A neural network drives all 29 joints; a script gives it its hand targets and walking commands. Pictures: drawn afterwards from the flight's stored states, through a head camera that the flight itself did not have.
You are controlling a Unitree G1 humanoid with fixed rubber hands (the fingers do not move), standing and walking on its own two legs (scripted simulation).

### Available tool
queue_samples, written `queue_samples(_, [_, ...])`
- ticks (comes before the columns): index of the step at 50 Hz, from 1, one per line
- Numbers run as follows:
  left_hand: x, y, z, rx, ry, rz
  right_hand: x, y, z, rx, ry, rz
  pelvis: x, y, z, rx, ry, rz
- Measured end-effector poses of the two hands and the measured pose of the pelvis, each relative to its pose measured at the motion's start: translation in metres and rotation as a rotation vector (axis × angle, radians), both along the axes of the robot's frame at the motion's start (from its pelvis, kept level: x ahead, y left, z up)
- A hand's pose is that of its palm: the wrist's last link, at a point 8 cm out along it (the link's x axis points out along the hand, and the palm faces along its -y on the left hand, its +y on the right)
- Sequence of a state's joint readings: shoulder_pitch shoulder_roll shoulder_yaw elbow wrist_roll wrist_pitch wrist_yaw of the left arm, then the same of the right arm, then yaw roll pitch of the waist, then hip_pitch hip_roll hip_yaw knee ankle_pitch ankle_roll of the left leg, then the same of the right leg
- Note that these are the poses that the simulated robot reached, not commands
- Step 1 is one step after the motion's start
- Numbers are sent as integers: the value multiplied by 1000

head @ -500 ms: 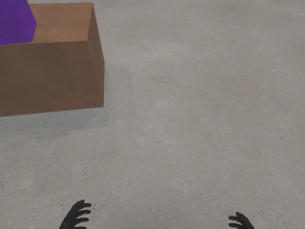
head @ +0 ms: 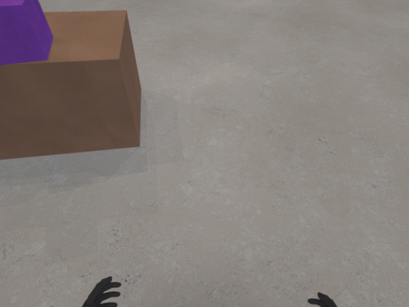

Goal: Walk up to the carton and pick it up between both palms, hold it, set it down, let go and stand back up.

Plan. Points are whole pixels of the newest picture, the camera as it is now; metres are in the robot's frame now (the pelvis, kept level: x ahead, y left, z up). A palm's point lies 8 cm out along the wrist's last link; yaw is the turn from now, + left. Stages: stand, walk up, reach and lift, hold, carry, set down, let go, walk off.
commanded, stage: stand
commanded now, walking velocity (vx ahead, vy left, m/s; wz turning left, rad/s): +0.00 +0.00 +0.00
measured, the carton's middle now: (12, 25) +1.29 +0.98 +0.00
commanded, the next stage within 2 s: walk up in 0.20 s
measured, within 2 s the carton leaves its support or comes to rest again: neither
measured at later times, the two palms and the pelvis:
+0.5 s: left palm out of the picture +0.08 +0.25 -0.10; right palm out of the picture +0.08 -0.27 -0.11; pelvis -0.01 +0.01 +0.00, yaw +1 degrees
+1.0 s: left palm out of the picture +0.05 +0.47 -0.09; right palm out of the picture +0.11 -0.14 -0.10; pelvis +0.01 +0.16 +0.01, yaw +7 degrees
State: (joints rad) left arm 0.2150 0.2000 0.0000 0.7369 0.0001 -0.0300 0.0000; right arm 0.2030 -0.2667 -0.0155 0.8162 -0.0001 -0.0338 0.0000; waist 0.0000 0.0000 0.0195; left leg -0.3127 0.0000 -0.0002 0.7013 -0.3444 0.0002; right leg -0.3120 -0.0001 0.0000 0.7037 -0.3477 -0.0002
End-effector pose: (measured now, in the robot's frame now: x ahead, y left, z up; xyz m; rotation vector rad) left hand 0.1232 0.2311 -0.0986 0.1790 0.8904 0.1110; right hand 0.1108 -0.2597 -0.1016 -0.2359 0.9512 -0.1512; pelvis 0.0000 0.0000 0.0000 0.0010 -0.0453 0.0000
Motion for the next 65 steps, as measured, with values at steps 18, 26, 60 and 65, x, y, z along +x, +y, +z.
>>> queue_samples(18, [-22, 1, -5, -1, 44, 11, -22, -2, -4, 0, 41, -13, -11, 0, 2, 0, -7, 0])
queue_samples(26, [-43, 32, 2, 58, 41, 40, -26, -9, -7, -1, 115, 7, -12, 15, 2, -9, -2, 17])
queue_samples(60, [-50, 234, 19, 220, 158, 138, 3, 114, -7, -21, 246, 49, 30, 155, 6, -2, 55, 103])
queue_samples(65, [-46, 239, 25, 247, 109, 169, 27, 120, -15, -1, 218, 70, 39, 156, 2, -10, 12, 125])
